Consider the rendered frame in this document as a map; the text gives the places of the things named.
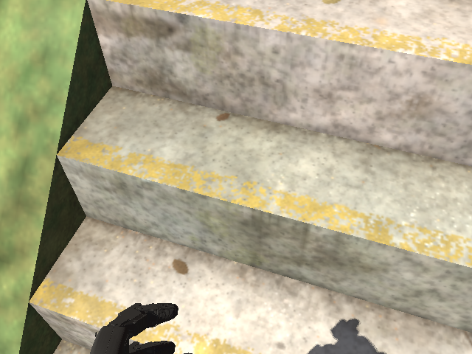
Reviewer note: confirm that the left robot hand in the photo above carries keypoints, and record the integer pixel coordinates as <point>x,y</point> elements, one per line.
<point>114,338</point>

